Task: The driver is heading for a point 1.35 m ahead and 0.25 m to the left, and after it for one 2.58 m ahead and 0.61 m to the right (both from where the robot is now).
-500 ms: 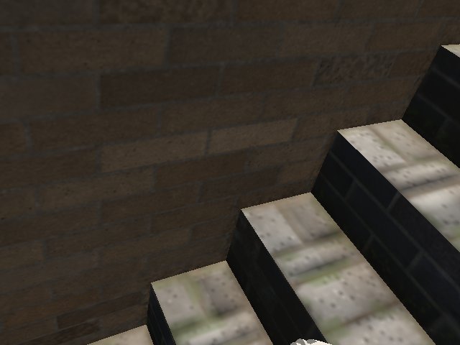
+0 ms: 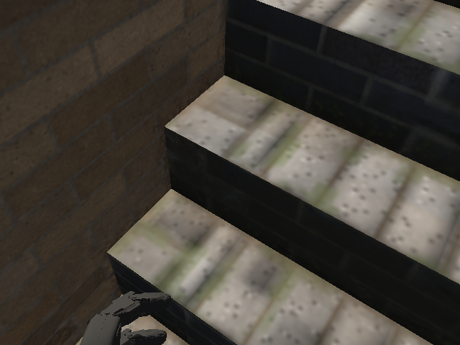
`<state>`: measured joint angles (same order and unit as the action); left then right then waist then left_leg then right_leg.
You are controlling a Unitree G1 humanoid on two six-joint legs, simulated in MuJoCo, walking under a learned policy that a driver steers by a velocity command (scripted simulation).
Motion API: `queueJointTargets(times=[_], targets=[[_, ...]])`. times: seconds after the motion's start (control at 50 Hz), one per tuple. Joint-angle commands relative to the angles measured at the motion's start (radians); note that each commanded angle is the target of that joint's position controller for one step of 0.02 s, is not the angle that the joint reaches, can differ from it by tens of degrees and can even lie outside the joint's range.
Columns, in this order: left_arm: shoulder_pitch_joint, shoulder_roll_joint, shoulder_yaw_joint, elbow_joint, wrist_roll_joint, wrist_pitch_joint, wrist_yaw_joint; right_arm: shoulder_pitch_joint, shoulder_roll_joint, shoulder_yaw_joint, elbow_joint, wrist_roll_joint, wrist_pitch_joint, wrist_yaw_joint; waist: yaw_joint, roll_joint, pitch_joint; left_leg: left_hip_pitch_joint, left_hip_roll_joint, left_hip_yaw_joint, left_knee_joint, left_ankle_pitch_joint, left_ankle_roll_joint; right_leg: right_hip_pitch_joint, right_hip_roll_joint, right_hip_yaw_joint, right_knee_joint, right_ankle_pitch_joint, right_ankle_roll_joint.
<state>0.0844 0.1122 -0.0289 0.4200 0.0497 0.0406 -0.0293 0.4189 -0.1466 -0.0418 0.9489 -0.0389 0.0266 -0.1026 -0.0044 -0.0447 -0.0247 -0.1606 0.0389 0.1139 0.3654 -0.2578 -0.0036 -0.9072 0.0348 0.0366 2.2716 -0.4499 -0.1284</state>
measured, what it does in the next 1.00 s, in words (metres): steps on the spot, turning left: right foot 0.17 m higher, then left foot 0.17 m lower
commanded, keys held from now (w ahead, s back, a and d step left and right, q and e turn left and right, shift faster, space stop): w+q+shift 0.50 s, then w+shift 0.06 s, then w+e+shift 0.02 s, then e+shift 0.42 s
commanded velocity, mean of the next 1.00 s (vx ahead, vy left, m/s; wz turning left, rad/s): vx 0.32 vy -0.34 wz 0.31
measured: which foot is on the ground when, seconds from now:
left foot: down 0.00-0.26, up 0.28-0.64, down 0.66-0.98, up 1.00-1.00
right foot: up 0.00-0.20, down 0.22-0.64, up 0.66-0.88, down 0.90-1.00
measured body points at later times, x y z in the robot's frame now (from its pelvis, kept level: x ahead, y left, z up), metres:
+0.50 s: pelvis +0.03 -0.02 +0.12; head +0.04 +0.01 +0.57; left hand +0.16 +0.27 +0.04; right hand +0.24 -0.29 +0.04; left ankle -0.03 +0.04 -0.48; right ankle +0.07 -0.17 -0.57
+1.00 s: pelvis +0.02 +0.05 +0.00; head +0.04 +0.03 +0.45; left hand +0.20 +0.30 -0.03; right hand +0.19 -0.18 -0.13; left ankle -0.01 +0.11 -0.73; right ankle +0.07 -0.07 -0.57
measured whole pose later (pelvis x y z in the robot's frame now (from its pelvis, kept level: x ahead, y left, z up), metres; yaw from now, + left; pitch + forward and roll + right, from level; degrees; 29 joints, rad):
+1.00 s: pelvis +0.02 +0.05 +0.00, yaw +16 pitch +2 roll -1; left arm 0.03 0.10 -0.02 0.50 0.01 0.01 0.08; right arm 0.27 -0.28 -0.01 0.68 -0.03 0.12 -0.11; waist 0.01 0.08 -0.01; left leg -0.30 0.04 0.18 0.62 -0.25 0.05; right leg -0.78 0.05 0.04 1.54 -0.80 0.01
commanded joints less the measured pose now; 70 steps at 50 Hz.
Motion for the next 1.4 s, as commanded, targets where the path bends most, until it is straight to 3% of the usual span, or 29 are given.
queueJointTargets(times=[0.02, 0.1, 0.14, 0.18, 0.2, 0.24, 0.26, 0.28, 0.3, 0.36, 0.42, 0.54, 0.62, 0.66, 0.68, 0.7, 0.74, 0.8, 0.82, 0.88, 0.92, 0.96, 1.0, 1.04, 1.1, 1.26, 1.34, 1.38, 1.4], targets=[[-0.431, -0.017, -0.016, -0.185, -0.004, -0.06, -0.022, 0.183, -0.16, -0.054, -0.032, -0.013, -0.042, -0.01, -0.16, 0.095, -0.091, 0.588, 0.229, -0.414, -0.038, 0.056, 0.191, -0.601, -0.093, 0.02, 0.144, -0.021, -0.036], [-0.358, -0.023, -0.025, -0.178, -0.018, -0.05, -0.017, 0.136, -0.202, -0.064, -0.09, -0.033, -0.068, -0.032, -0.081, 0.128, 0.052, 0.167, 0.242, -0.494, -0.196, -0.053, 0.193, -0.351, -0.148, 0.027, -0.187, -0.071, -0.007], [-0.279, -0.032, -0.052, -0.158, -0.081, -0.034, -0.019, 0.004, -0.247, -0.081, -0.168, -0.02, -0.047, -0.029, -0.042, 0.125, 0.111, -0.228, 0.198, -0.301, -0.392, 0.104, 0.154, 0.175, -0.087, -0.068, -0.873, -0.299, -0.028], [-0.124, -0.037, -0.026, -0.107, -0.078, -0.02, -0.001, 0.108, -0.259, -0.101, -0.118, 0.027, -0.017, -0.026, -0.043, 0.364, 0.071, -0.217, 0.148, -0.175, -0.347, 0.998, 0.121, 0.511, 0.127, -0.203, -0.977, -0.487, -0.008], [-0.16, 0.018, 0.006, -0.111, -0.054, -0.036, 0.0, 0.3, -0.128, -0.066, -0.036, 0.061, 0.008, -0.02, -0.077, 0.304, -0.056, -0.184, 0.136, -0.186, -0.193, 1.519, 0.096, 0.683, 0.191, -0.276, -0.985, -0.405, -0.037], [0.177, 0.059, 0.022, -0.088, -0.027, -0.033, 0.017, -0.078, -0.332, -0.134, -0.191, 0.041, 0.004, -0.015, 0.23, 0.108, -0.281, -0.199, 0.071, -0.175, 0.223, 1.153, 0.045, 0.748, 0.099, 0.087, -1.325, -0.346, -0.067], [0.243, 0.158, 0.042, -0.053, 0.032, -0.012, 0.024, -0.288, -0.316, -0.13, -0.303, 0.026, -0.002, 0.003, 0.303, -0.241, -0.257, -0.419, -0.067, -0.15, 0.517, 0.586, 0.019, 0.769, -0.043, 0.365, -1.634, -0.496, -0.15], [0.134, 0.21, 0.066, -0.038, 0.055, -0.007, 0.026, -0.43, -0.192, -0.118, -0.368, 0.005, 0.026, 0.007, 0.284, -0.403, -0.204, -0.563, -0.232, -0.235, 0.941, -0.332, -0.012, 0.62, -0.264, 0.638, -1.847, -0.296, -0.269], [-0.022, 0.182, 0.07, -0.022, 0.043, -0.026, 0.028, -0.311, -0.083, -0.098, -0.366, -0.006, 0.052, 0.011, 0.126, -0.214, -0.15, -0.624, -0.174, -0.343, 1.16, -0.315, 0.0, 0.569, -0.333, 0.553, -1.79, -0.129, -0.297], [-0.358, 0.038, 0.054, -0.04, -0.004, -0.072, 0.055, 0.114, -0.219, -0.151, -0.244, -0.047, 0.102, 0.001, -0.188, -0.146, -0.074, -0.369, -0.025, -0.168, 1.303, -0.134, -0.012, 0.239, -0.305, 0.273, -1.723, -0.259, -0.151], [-0.203, 0.032, 0.061, 0.037, -0.018, -0.105, 0.077, 0.061, -0.186, -0.131, -0.23, -0.051, 0.117, 0.006, -0.13, -0.001, 0.032, -0.471, 0.009, -0.13, 1.3, -0.079, -0.02, 0.319, -0.345, 0.135, -1.683, -0.119, -0.121], [-0.062, 0.135, 0.091, 0.068, -0.02, -0.077, 0.106, -0.096, -0.185, -0.096, -0.327, -0.005, 0.077, 0.112, -0.051, -0.014, 0.022, -0.276, 0.091, -0.082, 0.396, 0.11, 0.015, 0.569, -0.313, -0.113, -1.595, 0.098, 0.018], [-0.132, 0.117, 0.082, -0.009, -0.082, -0.05, 0.125, 0.193, -0.162, -0.055, -0.206, -0.002, 0.016, 0.133, -0.204, 0.188, -0.028, 0.233, 0.09, -0.024, -0.179, 0.75, 0.052, 0.438, -0.225, -0.236, -1.09, 0.287, 0.039], [-0.053, -0.029, 0.043, 0.02, -0.122, -0.024, 0.137, 0.191, -0.111, 0.01, -0.137, -0.04, -0.026, 0.15, -0.124, 0.445, 0.07, 0.277, 0.058, -0.007, -0.088, 1.211, -0.028, 0.149, -0.041, -0.323, -0.421, -0.42, 0.02], [0.029, -0.09, 0.034, 0.004, -0.172, -0.033, 0.122, 0.179, -0.233, 0.019, -0.205, -0.049, -0.043, 0.131, -0.038, 0.545, -0.007, 0.321, 0.207, -0.129, 0.298, 2.113, -0.068, -0.053, 0.017, -0.222, -0.109, -0.511, 0.077], [-0.081, -0.035, 0.026, -0.006, -0.155, -0.07, 0.11, 0.337, -0.245, 0.019, -0.186, -0.036, -0.04, 0.086, -0.174, 0.404, -0.109, 0.432, 0.189, -0.172, 0.33, 2.158, -0.128, -0.13, 0.024, -0.119, -0.085, -0.466, 0.08], [-0.084, -0.049, 0.008, 0.015, -0.104, -0.079, 0.129, 0.109, -0.308, 0.005, -0.243, -0.072, -0.008, 0.026, -0.063, 0.088, -0.223, 0.429, 0.332, -0.264, 0.237, 1.482, 0.134, -0.214, -0.009, -0.003, -0.105, -0.224, 0.106], [-0.103, 0.048, 0.025, 0.027, -0.038, -0.016, 0.137, -0.067, -0.307, -0.007, -0.307, -0.042, -0.039, -0.033, -0.016, 0.031, -0.15, 0.221, 0.564, -0.395, -0.009, 0.929, 0.372, -0.158, -0.103, 0.123, -0.143, -0.365, 0.099], [-0.101, 0.054, 0.018, -0.091, -0.066, -0.033, 0.099, -0.211, -0.277, 0.028, -0.3, 0.032, 0.002, -0.027, 0.123, 0.164, -0.176, 0.152, 0.461, -0.305, 0.032, 0.66, 0.287, -0.049, -0.174, 0.213, -0.495, -0.597, 0.148], [-0.183, 0.063, 0.035, -0.042, -0.051, -0.034, 0.08, -0.107, -0.326, -0.027, -0.294, 0.061, 0.058, -0.027, 0.013, 0.128, -0.117, -0.033, 0.267, -0.092, -0.072, 0.404, 0.224, 0.247, -0.015, -0.105, -0.882, -0.428, 0.147], [-0.127, 0.074, 0.038, -0.002, -0.046, -0.031, 0.09, -0.126, -0.296, -0.019, -0.314, 0.048, 0.068, -0.028, 0.03, 0.069, -0.057, -0.033, 0.292, -0.095, -0.03, 0.477, 0.189, 0.204, 0.003, -0.015, -0.942, -0.286, 0.1], [-0.088, 0.131, 0.063, 0.012, -0.054, -0.05, 0.116, -0.136, -0.261, -0.005, -0.364, -0.011, 0.087, -0.02, 0.032, -0.105, -0.056, -0.046, 0.096, 0.038, 0.212, 0.546, 0.079, 0.145, -0.037, 0.307, -1.089, 0.038, -0.015], [-0.044, 0.176, 0.081, -0.023, -0.012, -0.065, 0.146, -0.208, -0.194, 0.015, -0.397, 0.005, 0.091, 0.016, 0.07, -0.304, -0.155, -0.209, -0.095, -0.076, 0.63, -0.053, 0.022, 0.24, -0.176, 0.755, -1.36, 0.245, -0.142], [-0.048, 0.244, 0.091, -0.027, -0.013, -0.103, 0.138, -0.201, -0.162, 0.02, -0.445, 0.035, 0.076, 0.057, 0.029, -0.2, -0.117, -0.34, -0.103, -0.433, 1.132, -0.24, 0.015, 0.126, -0.227, 0.894, -1.405, 0.416, -0.134], [-0.094, 0.17, 0.08, -0.015, -0.078, -0.052, 0.147, -0.181, -0.138, 0.043, -0.478, -0.007, 0.057, 0.057, -0.04, -0.118, -0.066, -0.408, -0.109, -0.277, 0.949, -0.125, -0.047, 0.207, -0.098, 0.615, -1.378, 0.368, 0.0], [-0.079, 0.173, 0.117, -0.024, -0.081, 0.016, 0.209, -0.143, -0.159, 0.023, -0.37, 0.059, 0.051, 0.096, -0.052, -0.071, -0.087, 0.038, -0.045, -0.195, -0.031, 0.15, -0.015, 0.135, 0.079, 0.413, -1.21, 0.201, 0.086], [0.042, 0.029, 0.08, -0.029, -0.043, -0.013, 0.169, -0.107, -0.189, 0.025, -0.305, -0.031, 0.056, 0.097, 0.008, 0.166, -0.06, 0.289, 0.229, -0.188, 0.173, 0.996, 0.078, -0.399, 0.203, 0.159, -0.165, -0.238, 0.176], [0.106, 0.093, 0.068, -0.097, -0.067, -0.023, 0.149, -0.209, -0.347, -0.01, -0.324, -0.007, 0.047, 0.076, 0.129, 0.336, -0.081, 0.099, 0.502, -0.376, 0.019, 0.549, 0.233, -0.401, 0.024, 0.168, 0.094, -0.172, 0.265], [0.01, 0.208, 0.1, -0.061, -0.074, -0.01, 0.146, -0.304, -0.236, 0.02, -0.419, -0.029, 0.038, 0.044, 0.047, 0.16, 0.007, 0.007, 0.357, -0.323, -0.01, 0.141, 0.195, -0.338, 0.028, 0.161, 0.01, 0.043, 0.29]])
